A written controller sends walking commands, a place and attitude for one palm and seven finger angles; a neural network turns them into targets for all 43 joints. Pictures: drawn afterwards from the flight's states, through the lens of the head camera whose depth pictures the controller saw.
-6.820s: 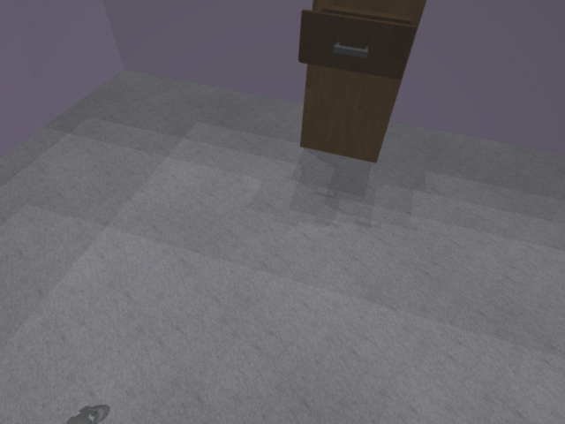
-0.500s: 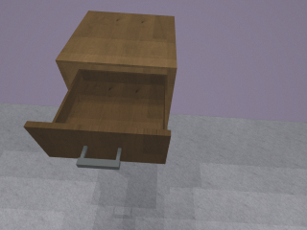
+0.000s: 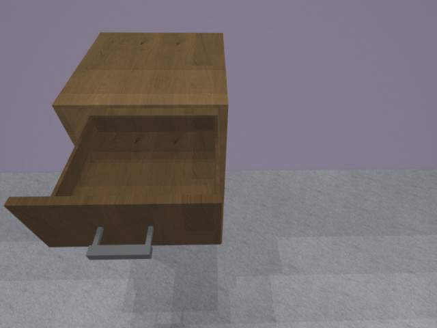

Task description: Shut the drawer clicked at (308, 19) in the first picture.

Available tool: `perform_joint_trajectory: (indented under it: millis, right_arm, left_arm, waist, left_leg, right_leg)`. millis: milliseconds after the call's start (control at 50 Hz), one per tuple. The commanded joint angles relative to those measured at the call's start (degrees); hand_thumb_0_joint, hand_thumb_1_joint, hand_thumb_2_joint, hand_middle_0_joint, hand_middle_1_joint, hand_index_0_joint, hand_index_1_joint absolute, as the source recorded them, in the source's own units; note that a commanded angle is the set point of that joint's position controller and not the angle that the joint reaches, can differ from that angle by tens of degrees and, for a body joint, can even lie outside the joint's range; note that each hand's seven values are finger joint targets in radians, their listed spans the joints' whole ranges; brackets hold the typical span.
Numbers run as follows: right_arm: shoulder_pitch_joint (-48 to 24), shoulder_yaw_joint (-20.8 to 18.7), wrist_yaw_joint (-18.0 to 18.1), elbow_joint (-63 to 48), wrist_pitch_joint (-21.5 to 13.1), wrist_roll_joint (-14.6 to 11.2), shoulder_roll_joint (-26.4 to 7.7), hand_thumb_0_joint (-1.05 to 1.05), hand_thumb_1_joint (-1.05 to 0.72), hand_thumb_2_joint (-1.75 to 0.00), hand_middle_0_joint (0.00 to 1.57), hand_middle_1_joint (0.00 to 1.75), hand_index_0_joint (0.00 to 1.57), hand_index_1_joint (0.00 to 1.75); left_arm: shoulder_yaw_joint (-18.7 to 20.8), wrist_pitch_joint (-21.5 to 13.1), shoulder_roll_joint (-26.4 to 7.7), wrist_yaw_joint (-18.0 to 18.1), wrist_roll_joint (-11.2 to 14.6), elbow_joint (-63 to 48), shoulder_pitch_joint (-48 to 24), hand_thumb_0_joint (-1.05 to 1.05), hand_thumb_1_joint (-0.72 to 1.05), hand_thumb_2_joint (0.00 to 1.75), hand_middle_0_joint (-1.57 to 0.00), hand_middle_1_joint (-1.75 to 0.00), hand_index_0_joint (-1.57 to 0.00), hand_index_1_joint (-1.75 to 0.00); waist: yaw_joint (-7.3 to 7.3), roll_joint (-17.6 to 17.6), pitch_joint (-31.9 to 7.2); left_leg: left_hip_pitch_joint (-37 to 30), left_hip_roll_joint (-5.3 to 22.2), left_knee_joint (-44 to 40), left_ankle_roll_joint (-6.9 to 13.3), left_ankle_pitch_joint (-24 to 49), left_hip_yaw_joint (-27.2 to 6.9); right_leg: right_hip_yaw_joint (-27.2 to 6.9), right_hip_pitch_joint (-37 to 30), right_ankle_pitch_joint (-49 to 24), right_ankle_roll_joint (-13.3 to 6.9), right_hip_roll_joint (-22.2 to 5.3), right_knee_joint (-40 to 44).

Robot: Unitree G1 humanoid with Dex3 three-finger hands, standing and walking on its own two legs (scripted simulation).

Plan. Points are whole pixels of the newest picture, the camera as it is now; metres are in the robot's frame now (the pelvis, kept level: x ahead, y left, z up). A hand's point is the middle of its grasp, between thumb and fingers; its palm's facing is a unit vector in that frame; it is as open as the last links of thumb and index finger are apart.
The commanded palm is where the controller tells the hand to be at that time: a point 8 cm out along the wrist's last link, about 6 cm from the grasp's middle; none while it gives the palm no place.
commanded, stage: come to a stop and stand still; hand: left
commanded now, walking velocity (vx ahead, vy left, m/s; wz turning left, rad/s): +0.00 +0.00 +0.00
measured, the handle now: (122, 241) +0.29 +0.21 -0.04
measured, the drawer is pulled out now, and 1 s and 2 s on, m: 0.30 0.30 0.30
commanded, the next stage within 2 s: look again from close up in 0.90 s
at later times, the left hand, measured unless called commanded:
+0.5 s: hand out of the picture +0.00 +0.20 -0.17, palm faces +0.01 -0.98 -0.20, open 7.4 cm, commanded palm none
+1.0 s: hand out of the picture +0.00 +0.21 -0.17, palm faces +0.01 -0.99 -0.17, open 7.4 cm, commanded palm none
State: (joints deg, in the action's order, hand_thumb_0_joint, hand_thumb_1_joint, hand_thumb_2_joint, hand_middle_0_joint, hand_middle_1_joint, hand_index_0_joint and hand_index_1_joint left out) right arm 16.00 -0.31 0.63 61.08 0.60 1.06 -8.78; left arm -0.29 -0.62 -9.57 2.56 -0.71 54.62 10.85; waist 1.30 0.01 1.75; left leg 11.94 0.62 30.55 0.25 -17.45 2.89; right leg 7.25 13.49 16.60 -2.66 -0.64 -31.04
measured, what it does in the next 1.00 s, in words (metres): shifts its weight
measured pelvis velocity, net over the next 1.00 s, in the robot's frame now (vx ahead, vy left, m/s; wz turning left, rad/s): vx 0.01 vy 0.06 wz -0.02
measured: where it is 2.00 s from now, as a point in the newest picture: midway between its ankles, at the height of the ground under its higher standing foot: outside the picture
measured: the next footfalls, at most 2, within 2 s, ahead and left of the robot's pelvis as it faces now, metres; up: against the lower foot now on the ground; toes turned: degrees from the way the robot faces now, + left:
none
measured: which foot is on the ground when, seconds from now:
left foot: down 0.00-1.00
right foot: down 0.00-1.00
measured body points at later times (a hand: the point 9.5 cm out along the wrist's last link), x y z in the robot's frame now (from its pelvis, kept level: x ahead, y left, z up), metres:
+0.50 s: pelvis +0.01 +0.03 +0.01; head +0.02 +0.03 +0.46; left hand +0.00 +0.26 -0.15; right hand +0.01 -0.19 -0.15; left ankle -0.01 +0.11 -0.73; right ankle +0.00 -0.08 -0.73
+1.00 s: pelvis +0.01 +0.06 +0.01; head +0.02 +0.06 +0.46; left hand +0.00 +0.27 -0.16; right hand -0.02 -0.15 -0.15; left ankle -0.01 +0.11 -0.73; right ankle +0.00 -0.08 -0.73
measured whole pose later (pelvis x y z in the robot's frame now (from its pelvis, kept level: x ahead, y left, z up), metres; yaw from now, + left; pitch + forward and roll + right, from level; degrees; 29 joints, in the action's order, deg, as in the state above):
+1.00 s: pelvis +0.01 +0.06 +0.01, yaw -1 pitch -1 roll +0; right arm 16.6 0.1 1.2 67.3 -1.3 0.3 -6.3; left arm -0.4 0.0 -7.2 3.0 -1.2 62.6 18.3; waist -0.3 0.8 2.2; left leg 7.5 -3.3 23.7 5.0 -15.2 5.7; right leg 4.2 10.2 13.6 2.0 -4.0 -25.5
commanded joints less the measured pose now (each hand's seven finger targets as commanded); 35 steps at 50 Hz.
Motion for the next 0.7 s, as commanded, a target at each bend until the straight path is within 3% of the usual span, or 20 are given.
perform_joint_trajectory:
  millis: [0,100,260,420,480,540,680]
  right_arm:
    - [0.7,-1.1,0.5,-2.5,-1.2,0.0,-5.3,0.0,-0.9,-0.9,0.2,0.3,0.2,0.3]
    - [1.1,-1.0,0.5,-1.2,-1.3,-0.1,-5.0,0.0,-0.9,-0.9,0.2,0.3,0.2,0.3]
    - [1.4,-0.9,0.7,0.4,-1.8,-0.4,-5.6,0.0,-0.9,-0.9,0.2,0.3,0.2,0.3]
    - [1.1,-0.7,0.8,2.1,-1.7,-0.7,-5.4,0.0,-0.9,-0.9,0.2,0.3,0.2,0.3]
    - [1.1,-0.6,0.9,2.7,-1.8,-0.8,-5.4,0.0,-0.9,-0.9,0.2,0.3,0.2,0.3]
    - [1.3,-0.6,0.9,3.2,-2.0,-0.9,-5.0,0.0,-0.9,-0.9,0.2,0.3,0.2,0.3]
    - [2.4,-0.6,1.1,4.1,-2.3,-0.9,-4.8,0.0,-0.9,-0.9,0.2,0.3,0.2,0.3]
  left_arm:
    - [1.7,-0.4,-7.0,0.5,0.2,-1.3,4.3,0.0,0.9,0.9,-0.2,-0.3,-0.2,-0.3]
    - [1.5,-0.4,-6.2,0.4,0.1,-0.4,4.3,0.0,0.9,0.9,-0.2,-0.3,-0.2,-0.3]
    - [1.1,-0.5,-5.6,0.3,0.1,1.8,6.3,0.0,0.9,0.9,-0.2,-0.3,-0.2,-0.3]
    - [0.6,-0.5,-4.6,0.4,-0.1,4.6,9.0,0.0,0.9,0.9,-0.2,-0.3,-0.2,-0.3]
    - [0.5,-0.3,-4.2,0.4,-0.1,5.5,9.9,0.0,0.9,0.9,-0.2,-0.3,-0.2,-0.3]
    - [0.4,-0.5,-3.7,0.5,-0.2,6.3,11.0,0.0,0.9,0.9,-0.2,-0.3,-0.2,-0.3]
    - [0.4,-0.3,-3.0,0.6,-0.2,7.2,11.7,0.0,0.9,0.9,-0.2,-0.3,-0.2,-0.3]
  waist:
    - [-1.68,0.7,0.1]
    - [-1.58,0.6,1.3]
    - [-1.39,-1.3,-0.9]
    - [-1.19,0.6,1.9]
    - [-1.39,-1.0,2.2]
    - [-1.36,0.1,1.9]
    - [-1.57,-1.5,2.4]
  left_leg:
    - [2.2,4.4,-5.4,1.3,11.6,-4.9]
    - [1.1,4.6,-7.0,1.6,10.5,-5.3]
    - [-2.7,5.6,-8.1,2.3,15.8,-5.8]
    - [-3.2,5.5,-9.7,2.6,12.7,-6.0]
    - [-3.7,5.8,-10.8,2.9,12.7,-6.3]
    - [-4.3,5.7,-10.8,3.0,13.3,-6.3]
    - [-4.1,6.1,-12.1,3.1,15.1,-7.1]
  right_leg:
    - [-8.4,-2.8,-10.8,0.2,-7.7,7.0]
    - [-8.5,-1.5,-7.8,0.5,-7.2,8.2]
    - [-7.7,-2.6,-12.1,0.7,-6.8,7.5]
    - [-8.0,-0.9,-9.5,1.2,-6.8,9.3]
    - [-7.5,-0.7,-8.4,1.4,-6.6,9.3]
    - [-7.5,-0.9,-9.4,1.5,-6.9,9.6]
    - [-6.6,-1.0,-8.5,1.7,-6.5,8.9]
